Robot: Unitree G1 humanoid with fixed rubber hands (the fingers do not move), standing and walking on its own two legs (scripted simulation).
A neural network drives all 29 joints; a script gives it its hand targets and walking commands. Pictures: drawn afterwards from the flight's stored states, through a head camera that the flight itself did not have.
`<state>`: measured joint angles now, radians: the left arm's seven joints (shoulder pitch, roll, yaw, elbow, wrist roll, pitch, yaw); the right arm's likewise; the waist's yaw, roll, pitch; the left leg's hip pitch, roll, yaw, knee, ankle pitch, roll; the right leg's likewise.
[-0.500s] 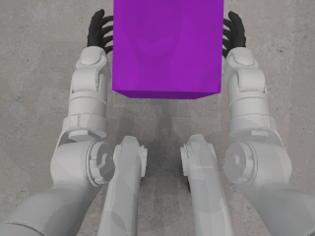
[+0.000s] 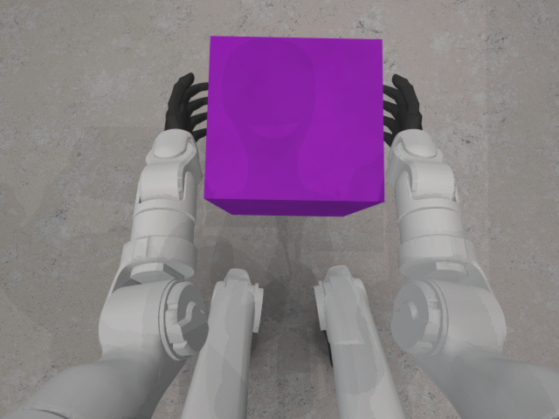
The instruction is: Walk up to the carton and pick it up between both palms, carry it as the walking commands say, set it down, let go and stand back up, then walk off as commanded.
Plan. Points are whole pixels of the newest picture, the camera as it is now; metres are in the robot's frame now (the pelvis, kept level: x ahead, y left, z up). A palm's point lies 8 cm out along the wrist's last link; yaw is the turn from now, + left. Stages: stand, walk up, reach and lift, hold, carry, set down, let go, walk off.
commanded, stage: reach and lift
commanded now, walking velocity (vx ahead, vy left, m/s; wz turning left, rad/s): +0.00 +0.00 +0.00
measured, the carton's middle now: (290, 145) +0.48 -0.01 -0.13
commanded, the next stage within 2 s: none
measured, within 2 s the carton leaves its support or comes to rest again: neither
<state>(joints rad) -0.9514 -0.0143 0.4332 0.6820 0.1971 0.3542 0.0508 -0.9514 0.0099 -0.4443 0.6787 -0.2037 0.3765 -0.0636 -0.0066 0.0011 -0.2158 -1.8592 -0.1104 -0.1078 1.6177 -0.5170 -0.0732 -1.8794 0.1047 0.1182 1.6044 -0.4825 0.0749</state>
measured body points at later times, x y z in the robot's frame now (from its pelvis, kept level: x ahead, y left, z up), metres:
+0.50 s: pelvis +0.02 +0.00 +0.06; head +0.22 +0.00 +0.47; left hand +0.47 +0.14 +0.00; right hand +0.46 -0.16 +0.00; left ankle +0.09 +0.14 -0.50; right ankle +0.10 -0.14 -0.50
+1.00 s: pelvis +0.04 +0.00 +0.13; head +0.20 -0.01 +0.55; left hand +0.45 +0.14 +0.08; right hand +0.44 -0.16 +0.08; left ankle +0.09 +0.14 -0.50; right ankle +0.10 -0.14 -0.50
